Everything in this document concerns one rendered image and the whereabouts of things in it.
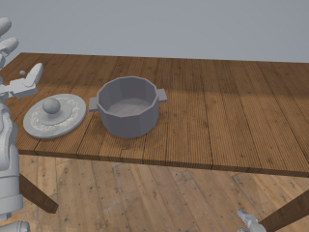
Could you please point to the lid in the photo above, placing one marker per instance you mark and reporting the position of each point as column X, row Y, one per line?
column 44, row 125

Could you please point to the left robot upper arm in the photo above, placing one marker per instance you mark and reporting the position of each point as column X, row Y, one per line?
column 17, row 226

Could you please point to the robot left forearm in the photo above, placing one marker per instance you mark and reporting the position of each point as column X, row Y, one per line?
column 11, row 200

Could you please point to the table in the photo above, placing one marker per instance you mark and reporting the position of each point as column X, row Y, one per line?
column 224, row 115

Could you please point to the pot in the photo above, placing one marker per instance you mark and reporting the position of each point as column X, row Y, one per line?
column 128, row 105

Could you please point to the robot right hand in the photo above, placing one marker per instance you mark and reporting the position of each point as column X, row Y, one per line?
column 250, row 221

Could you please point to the knob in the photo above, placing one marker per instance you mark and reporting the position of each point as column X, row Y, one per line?
column 51, row 106

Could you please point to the robot left hand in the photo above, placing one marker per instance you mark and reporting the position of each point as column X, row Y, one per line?
column 22, row 87

